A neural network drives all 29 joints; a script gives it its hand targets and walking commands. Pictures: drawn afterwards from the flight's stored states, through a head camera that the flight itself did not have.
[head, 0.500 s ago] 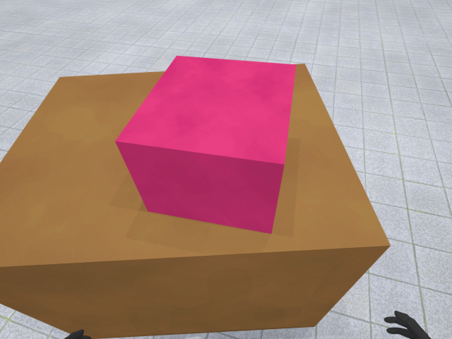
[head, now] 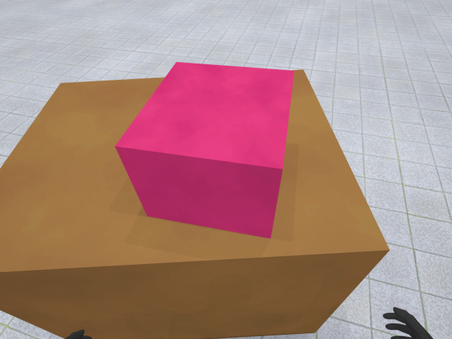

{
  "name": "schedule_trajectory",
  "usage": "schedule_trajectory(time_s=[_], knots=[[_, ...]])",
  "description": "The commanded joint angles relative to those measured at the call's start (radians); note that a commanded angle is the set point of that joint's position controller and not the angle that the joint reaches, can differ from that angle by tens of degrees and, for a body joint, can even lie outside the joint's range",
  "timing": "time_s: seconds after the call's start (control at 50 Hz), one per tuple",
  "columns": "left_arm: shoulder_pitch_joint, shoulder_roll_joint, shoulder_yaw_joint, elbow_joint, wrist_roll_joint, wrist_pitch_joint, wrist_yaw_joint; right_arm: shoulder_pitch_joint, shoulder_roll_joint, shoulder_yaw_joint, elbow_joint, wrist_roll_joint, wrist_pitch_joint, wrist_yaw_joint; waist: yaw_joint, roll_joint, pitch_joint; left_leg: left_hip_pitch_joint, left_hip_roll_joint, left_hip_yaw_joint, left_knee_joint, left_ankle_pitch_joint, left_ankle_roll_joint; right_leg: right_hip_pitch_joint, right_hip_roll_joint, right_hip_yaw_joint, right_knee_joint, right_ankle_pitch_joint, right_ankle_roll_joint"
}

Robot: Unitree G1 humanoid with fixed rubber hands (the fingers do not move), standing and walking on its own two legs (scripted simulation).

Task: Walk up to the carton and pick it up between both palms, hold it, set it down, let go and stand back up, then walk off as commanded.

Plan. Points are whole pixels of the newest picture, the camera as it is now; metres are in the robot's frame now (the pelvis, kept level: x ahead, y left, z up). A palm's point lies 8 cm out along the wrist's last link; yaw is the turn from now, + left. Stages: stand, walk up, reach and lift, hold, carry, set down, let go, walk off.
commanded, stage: walk up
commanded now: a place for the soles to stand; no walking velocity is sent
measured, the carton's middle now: (220, 144) +0.50 +0.04 +0.08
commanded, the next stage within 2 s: reach and lift in 0.52 s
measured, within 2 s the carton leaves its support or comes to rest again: neither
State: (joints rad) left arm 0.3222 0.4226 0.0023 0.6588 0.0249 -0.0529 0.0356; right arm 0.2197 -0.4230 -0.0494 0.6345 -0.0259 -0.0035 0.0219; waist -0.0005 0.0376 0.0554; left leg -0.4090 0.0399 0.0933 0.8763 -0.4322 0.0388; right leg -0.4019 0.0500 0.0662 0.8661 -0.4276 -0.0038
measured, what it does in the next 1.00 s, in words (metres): stands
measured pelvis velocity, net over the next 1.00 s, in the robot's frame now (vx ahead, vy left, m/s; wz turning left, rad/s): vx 0.01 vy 0.01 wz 0.01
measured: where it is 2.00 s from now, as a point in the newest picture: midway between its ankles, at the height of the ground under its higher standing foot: outside the picture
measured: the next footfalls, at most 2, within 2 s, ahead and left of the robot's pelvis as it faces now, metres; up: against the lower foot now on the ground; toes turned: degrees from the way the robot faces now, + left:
none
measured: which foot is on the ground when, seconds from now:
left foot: down 0.00-1.00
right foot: down 0.00-1.00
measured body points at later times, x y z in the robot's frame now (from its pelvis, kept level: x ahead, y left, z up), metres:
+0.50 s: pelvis +0.01 +0.00 +0.00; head +0.01 -0.01 +0.45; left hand +0.11 +0.32 -0.07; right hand +0.16 -0.31 -0.08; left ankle +0.03 +0.10 -0.70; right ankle +0.02 -0.12 -0.70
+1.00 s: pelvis +0.01 +0.01 +0.02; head +0.02 +0.02 +0.47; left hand +0.18 +0.30 -0.06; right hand +0.14 -0.30 -0.05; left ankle +0.03 +0.10 -0.70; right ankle +0.02 -0.12 -0.70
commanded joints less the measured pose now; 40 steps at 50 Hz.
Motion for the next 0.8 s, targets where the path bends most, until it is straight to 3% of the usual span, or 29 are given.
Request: schedule_trajectory(time_s=[0.0, 0.02, 0.06, 0.08, 0.12, 0.16, 0.2, 0.24, 0.28, 0.3, 0.34, 0.36, 0.38, 0.42, 0.46, 0.48, 0.5, 0.52, 0.56, 0.6, 0.66, 0.78], knots=[[-0.081, 0.192, 0.063, 0.0, -0.006, -0.04, -0.009, -0.025, -0.223, -0.058, 0.012, -0.001, -0.045, -0.011, -0.038, -0.021, -0.064, 0.15, 0.15, -0.278, -0.331, -0.08, 0.077, -0.123, -0.068, 0.099, -0.149, 0.142, -0.075], [-0.065, 0.189, 0.064, 0.005, -0.008, -0.038, -0.008, -0.029, -0.231, -0.06, 0.013, -0.003, -0.047, -0.012, -0.027, -0.009, -0.078, 0.133, 0.183, -0.3, -0.345, -0.049, 0.098, -0.078, -0.049, 0.044, -0.104, 0.183, -0.061], [-0.041, 0.2, 0.07, 0.006, -0.009, -0.04, -0.004, -0.046, -0.224, -0.055, 0.009, 0.0, -0.044, -0.012, -0.008, -0.026, -0.096, 0.094, 0.185, -0.258, -0.296, 0.064, 0.098, -0.004, -0.062, 0.044, -0.117, 0.206, -0.063], [-0.034, 0.207, 0.072, 0.004, -0.009, -0.042, -0.003, -0.057, -0.213, -0.05, 0.004, 0.004, -0.043, -0.013, -0.004, -0.042, -0.105, 0.074, 0.155, -0.207, -0.251, 0.12, 0.075, 0.029, -0.079, 0.081, -0.151, 0.238, -0.078], [-0.039, 0.233, 0.077, -0.004, -0.007, -0.047, 0.001, -0.061, -0.194, -0.046, -0.004, 0.013, -0.037, -0.013, -0.017, -0.085, -0.118, 0.096, 0.083, -0.132, -0.15, 0.201, 0.029, 0.006, -0.149, 0.222, -0.206, 0.298, -0.124], [-0.057, 0.238, 0.074, -0.013, -0.008, -0.046, 0.004, -0.038, -0.195, -0.05, -0.001, 0.015, -0.036, -0.015, -0.033, -0.089, -0.129, 0.153, 0.076, -0.153, -0.148, 0.191, 0.029, -0.048, -0.165, 0.257, -0.192, 0.32, -0.144], [-0.084, 0.205, 0.064, -0.019, -0.01, -0.041, 0.003, -0.023, -0.207, -0.054, 0.006, 0.01, -0.042, -0.017, -0.041, -0.056, -0.118, 0.193, 0.117, -0.203, -0.228, 0.175, 0.056, -0.097, -0.117, 0.168, -0.143, 0.3, -0.105], [-0.064, 0.188, 0.065, -0.007, -0.011, -0.034, 0.001, -0.035, -0.227, -0.058, 0.01, 0.004, -0.046, -0.017, -0.023, -0.025, -0.109, 0.155, 0.187, -0.271, -0.294, 0.133, 0.105, -0.066, -0.063, 0.053, -0.078, 0.247, -0.067], [-0.039, 0.196, 0.07, 0.0, -0.01, -0.033, 0.001, -0.054, -0.224, -0.055, 0.008, 0.004, -0.042, -0.016, -0.004, -0.026, -0.098, 0.09, 0.196, -0.253, -0.292, 0.107, 0.109, -0.008, -0.062, 0.04, -0.1, 0.19, -0.068], [-0.033, 0.201, 0.071, 0.001, -0.008, -0.035, 0.0, -0.068, -0.214, -0.052, 0.004, 0.005, -0.04, -0.015, 0.0, -0.039, -0.09, 0.061, 0.169, -0.216, -0.267, 0.096, 0.087, 0.009, -0.074, 0.074, -0.145, 0.184, -0.081], [-0.045, 0.225, 0.075, -0.003, -0.004, -0.042, 0.0, -0.074, -0.194, -0.046, -0.002, 0.011, -0.033, -0.013, -0.014, -0.082, -0.08, 0.065, 0.093, -0.147, -0.193, 0.085, 0.038, -0.027, -0.137, 0.213, -0.23, 0.173, -0.121], [-0.054, 0.233, 0.074, -0.006, -0.003, -0.043, 0.0, -0.065, -0.192, -0.047, -0.002, 0.012, -0.032, -0.013, -0.025, -0.095, -0.078, 0.095, 0.076, -0.146, -0.174, 0.076, 0.03, -0.068, -0.161, 0.263, -0.243, 0.169, -0.137], [-0.071, 0.232, 0.072, -0.011, -0.003, -0.043, -0.001, -0.05, -0.194, -0.048, 0.001, 0.012, -0.034, -0.013, -0.035, -0.093, -0.075, 0.124, 0.074, -0.161, -0.187, 0.062, 0.034, -0.102, -0.162, 0.269, -0.238, 0.163, -0.14], [-0.098, 0.199, 0.061, -0.014, -0.006, -0.039, -0.003, -0.031, -0.207, -0.051, 0.008, 0.006, -0.042, -0.014, -0.042, -0.052, -0.062, 0.16, 0.116, -0.223, -0.275, 0.028, 0.061, -0.146, -0.111, 0.174, -0.184, 0.164, -0.102], [-0.074, 0.186, 0.062, 0.0, -0.008, -0.034, -0.005, -0.039, -0.228, -0.056, 0.012, 0.0, -0.048, -0.015, -0.023, -0.019, -0.06, 0.118, 0.186, -0.289, -0.341, -0.014, 0.104, -0.09, -0.055, 0.051, -0.11, 0.171, -0.067], [-0.057, 0.19, 0.065, 0.006, -0.009, -0.034, -0.005, -0.048, -0.23, -0.056, 0.013, -0.001, -0.047, -0.014, -0.011, -0.019, -0.063, 0.087, 0.199, -0.287, -0.344, -0.008, 0.112, -0.048, -0.051, 0.03, -0.103, 0.159, -0.063], [-0.045, 0.195, 0.067, 0.008, -0.009, -0.035, -0.005, -0.059, -0.224, -0.053, 0.01, 0.0, -0.044, -0.014, -0.003, -0.027, -0.063, 0.06, 0.189, -0.26, -0.324, 0.009, 0.103, -0.015, -0.057, 0.041, -0.127, 0.154, -0.068], [-0.396, 0.119, 0.08, -0.117, 0.025, 0.177, -0.005, -0.193, -0.091, -0.157, 0.361, -0.111, -0.274, 0.007, -0.046, -0.051, 0.068, -0.145, 0.006, -0.065, -0.306, 0.011, -0.028, -0.016, -0.051, -0.086, -0.196, 0.075, -0.072], [-0.387, 0.1, 0.074, -0.206, 0.035, 0.268, 0.009, -0.122, -0.152, -0.175, 0.396, -0.123, -0.314, 0.038, -0.081, -0.049, 0.034, -0.02, 0.006, -0.085, -0.275, 0.03, -0.024, -0.061, -0.047, -0.092, -0.186, 0.059, -0.075], [-0.383, 0.105, 0.088, -0.266, 0.027, 0.286, 0.014, -0.131, -0.16, -0.188, 0.36, -0.113, -0.365, 0.037, -0.079, -0.095, -0.05, 0.097, -0.008, -0.079, -0.251, 0.108, -0.029, -0.056, -0.059, -0.081, -0.226, 0.096, -0.068], [-0.351, 0.139, 0.099, -0.344, -0.005, 0.275, 0.011, -0.117, -0.13, -0.175, 0.204, -0.066, -0.403, 0.019, -0.062, -0.147, -0.149, 0.217, -0.011, -0.06, -0.252, 0.218, -0.029, 0.017, -0.072, -0.067, -0.262, 0.261, -0.033], [-0.242, 0.16, 0.157, -0.327, -0.006, 0.252, -0.024, -0.01, -0.051, -0.121, 0.032, 0.016, -0.411, -0.022, -0.02, -0.223, -0.182, 0.278, -0.048, -0.061, -0.289, 0.336, -0.022, 0.132, -0.077, -0.02, -0.31, 0.548, 0.018]])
